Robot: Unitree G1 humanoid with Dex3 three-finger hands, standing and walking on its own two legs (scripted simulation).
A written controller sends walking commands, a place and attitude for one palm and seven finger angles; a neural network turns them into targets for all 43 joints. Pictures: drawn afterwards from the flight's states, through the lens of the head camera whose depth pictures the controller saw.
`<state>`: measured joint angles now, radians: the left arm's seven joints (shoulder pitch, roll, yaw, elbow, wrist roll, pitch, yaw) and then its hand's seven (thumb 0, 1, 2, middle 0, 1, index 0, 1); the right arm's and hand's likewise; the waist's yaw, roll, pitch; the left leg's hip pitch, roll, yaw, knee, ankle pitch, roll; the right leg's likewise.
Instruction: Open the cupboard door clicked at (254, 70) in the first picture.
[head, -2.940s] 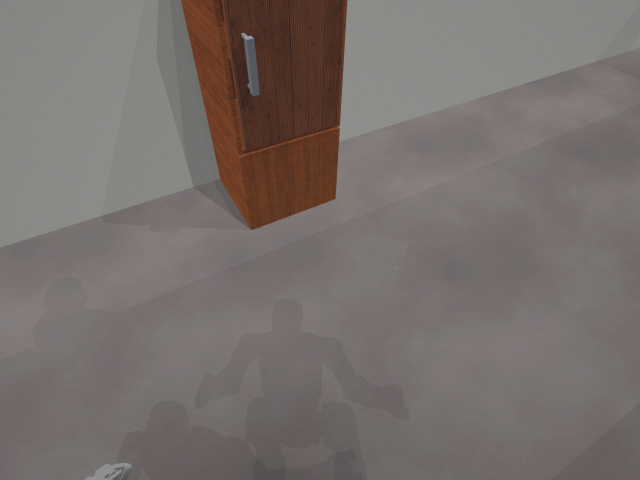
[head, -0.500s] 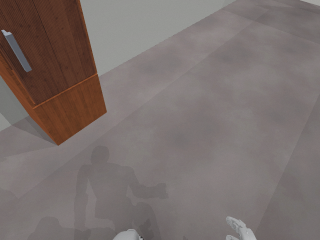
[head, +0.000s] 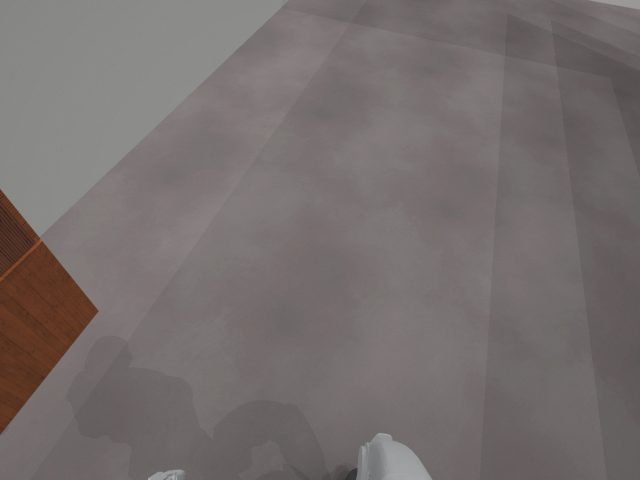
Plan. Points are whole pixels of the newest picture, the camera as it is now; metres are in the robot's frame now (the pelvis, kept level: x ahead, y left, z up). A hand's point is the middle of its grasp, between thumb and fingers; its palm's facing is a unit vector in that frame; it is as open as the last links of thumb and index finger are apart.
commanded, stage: walk to a spot facing it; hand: left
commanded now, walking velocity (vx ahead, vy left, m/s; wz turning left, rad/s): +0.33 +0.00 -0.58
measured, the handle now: out of the picture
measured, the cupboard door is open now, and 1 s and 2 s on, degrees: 0 0 0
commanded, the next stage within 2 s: turn to face it in 0.40 s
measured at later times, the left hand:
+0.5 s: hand (197, 389) +0.27 +0.19 -0.16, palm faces -0.17 -0.95 -0.27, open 7.3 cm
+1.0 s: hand (243, 284) +0.47 +0.14 -0.16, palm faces -0.13 -0.97 -0.23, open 7.4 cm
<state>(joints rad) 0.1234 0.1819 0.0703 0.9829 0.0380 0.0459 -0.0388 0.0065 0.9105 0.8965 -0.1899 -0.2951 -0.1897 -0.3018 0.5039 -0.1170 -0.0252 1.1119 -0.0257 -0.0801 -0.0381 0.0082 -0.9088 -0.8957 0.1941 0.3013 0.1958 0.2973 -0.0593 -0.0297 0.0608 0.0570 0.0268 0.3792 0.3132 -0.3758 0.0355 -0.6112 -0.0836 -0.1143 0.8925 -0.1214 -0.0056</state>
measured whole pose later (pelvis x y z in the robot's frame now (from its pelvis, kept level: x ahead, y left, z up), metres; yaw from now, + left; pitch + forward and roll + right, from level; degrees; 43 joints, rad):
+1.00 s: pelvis +0.33 -0.03 +0.00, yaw -8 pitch +1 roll +1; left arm 0.13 0.17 0.05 0.93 0.01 0.02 0.02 0.00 0.91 0.90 -0.20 -0.30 -0.20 -0.30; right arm 0.27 -0.20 -0.07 1.00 -0.03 0.04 -0.01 0.00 -0.92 -0.90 0.20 0.30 0.20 0.30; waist -0.05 0.01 0.05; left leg -0.35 -0.02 -0.01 0.50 -0.17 0.01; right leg -0.33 -0.03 -0.04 0.66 -0.36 0.05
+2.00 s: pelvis +0.31 -0.05 -0.01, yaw +29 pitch +1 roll +0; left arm 0.13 0.20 0.04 0.85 0.02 0.02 0.02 0.01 0.91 0.90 -0.20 -0.30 -0.20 -0.30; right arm 0.22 -0.25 -0.09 0.92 -0.02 0.06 0.01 0.01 -0.90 -0.90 0.20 0.30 0.20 0.30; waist -0.05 0.06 0.06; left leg -0.39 -0.06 -0.11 0.65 -0.31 -0.01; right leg -0.27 -0.02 -0.06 0.57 -0.30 0.01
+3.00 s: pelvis +0.28 -0.06 -0.01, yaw +60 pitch +0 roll +1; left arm 0.14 0.20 0.04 0.88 0.01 0.02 0.03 0.01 0.91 0.90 -0.20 -0.30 -0.20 -0.30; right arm 0.25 -0.22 -0.07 0.95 -0.02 0.06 0.00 0.01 -0.90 -0.90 0.20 0.30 0.20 0.30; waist -0.04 0.05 0.04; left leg -0.35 -0.09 -0.12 0.55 -0.22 0.01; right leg -0.25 -0.01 -0.03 0.54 -0.29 0.02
